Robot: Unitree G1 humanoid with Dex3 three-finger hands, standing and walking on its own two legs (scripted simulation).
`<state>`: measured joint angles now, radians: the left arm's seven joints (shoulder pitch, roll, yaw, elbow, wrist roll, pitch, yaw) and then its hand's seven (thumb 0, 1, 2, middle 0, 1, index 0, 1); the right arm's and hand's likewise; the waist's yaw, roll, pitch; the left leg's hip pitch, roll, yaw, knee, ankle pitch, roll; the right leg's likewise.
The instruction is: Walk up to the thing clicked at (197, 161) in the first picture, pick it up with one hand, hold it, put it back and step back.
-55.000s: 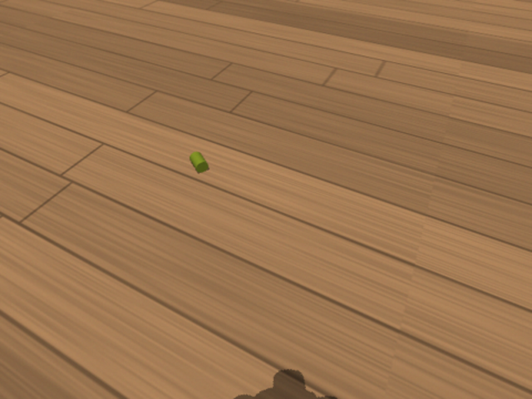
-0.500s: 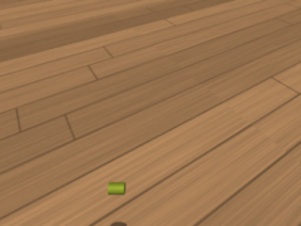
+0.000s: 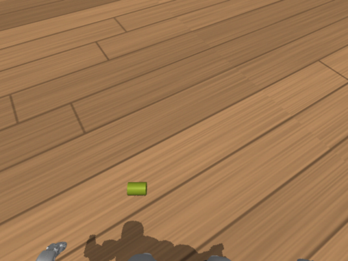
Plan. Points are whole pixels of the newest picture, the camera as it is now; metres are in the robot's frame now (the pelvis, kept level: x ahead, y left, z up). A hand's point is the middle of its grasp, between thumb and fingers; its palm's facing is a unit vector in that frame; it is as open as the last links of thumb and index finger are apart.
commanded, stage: step back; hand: left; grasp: from above
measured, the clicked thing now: (137, 188) +0.52 +0.20 -0.73
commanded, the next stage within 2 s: none
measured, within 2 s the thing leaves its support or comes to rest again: neither
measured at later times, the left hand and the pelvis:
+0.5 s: hand out of the picture +0.05 +0.30 -0.16, palm faces -0.12 -0.91 -0.39, open 7.3 cm; pelvis -0.07 +0.04 -0.01, yaw -6 degrees
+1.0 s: hand out of the picture -0.06 +0.31 -0.15, palm faces -0.05 -0.94 -0.33, open 7.3 cm; pelvis -0.19 +0.06 +0.00, yaw -2 degrees
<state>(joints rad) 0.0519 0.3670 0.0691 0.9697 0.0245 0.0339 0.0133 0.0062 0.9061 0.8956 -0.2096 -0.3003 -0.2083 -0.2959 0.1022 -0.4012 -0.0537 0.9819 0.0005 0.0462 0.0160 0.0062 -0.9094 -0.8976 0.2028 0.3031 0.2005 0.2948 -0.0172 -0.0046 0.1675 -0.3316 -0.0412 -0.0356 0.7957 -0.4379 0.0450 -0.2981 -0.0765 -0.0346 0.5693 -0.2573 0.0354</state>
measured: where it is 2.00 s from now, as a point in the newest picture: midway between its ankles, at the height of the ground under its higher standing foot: outside the picture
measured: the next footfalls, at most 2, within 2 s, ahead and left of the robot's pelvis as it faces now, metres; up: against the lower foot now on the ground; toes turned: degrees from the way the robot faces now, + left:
right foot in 0.50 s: -0.05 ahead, -0.07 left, +0.00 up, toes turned -2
left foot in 0.88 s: -0.14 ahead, +0.18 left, +0.00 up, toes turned -5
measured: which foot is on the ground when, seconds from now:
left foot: down 0.00-0.54, up 0.56-0.86, down 0.88-1.00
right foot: down 0.00-0.04, up 0.06-0.48, down 0.50-0.90, up 0.92-1.00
